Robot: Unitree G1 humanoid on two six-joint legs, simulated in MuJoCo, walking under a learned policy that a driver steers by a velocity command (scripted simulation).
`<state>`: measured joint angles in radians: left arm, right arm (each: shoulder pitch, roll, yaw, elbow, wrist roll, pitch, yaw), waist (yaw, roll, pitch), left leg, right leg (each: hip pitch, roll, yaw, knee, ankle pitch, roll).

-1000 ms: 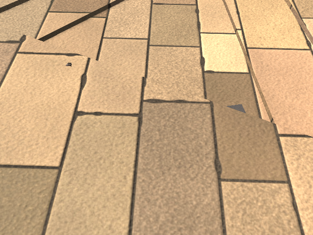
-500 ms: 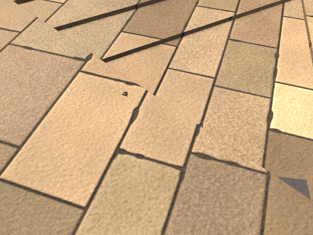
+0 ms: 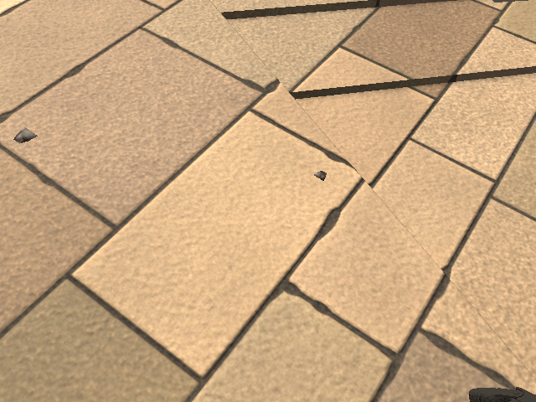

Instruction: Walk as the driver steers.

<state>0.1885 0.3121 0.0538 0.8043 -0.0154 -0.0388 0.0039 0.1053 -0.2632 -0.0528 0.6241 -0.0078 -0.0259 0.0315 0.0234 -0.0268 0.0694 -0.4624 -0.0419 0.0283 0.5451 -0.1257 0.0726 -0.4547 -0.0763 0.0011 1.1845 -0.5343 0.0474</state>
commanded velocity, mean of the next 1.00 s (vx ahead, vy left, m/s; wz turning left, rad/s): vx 0.03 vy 0.00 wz -0.44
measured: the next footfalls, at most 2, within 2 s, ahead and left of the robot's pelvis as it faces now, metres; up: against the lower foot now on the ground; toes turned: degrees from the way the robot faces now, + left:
right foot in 0.40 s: +0.05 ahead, -0.15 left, +0.00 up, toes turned -14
left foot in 0.90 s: +0.17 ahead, +0.05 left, +0.00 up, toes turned -33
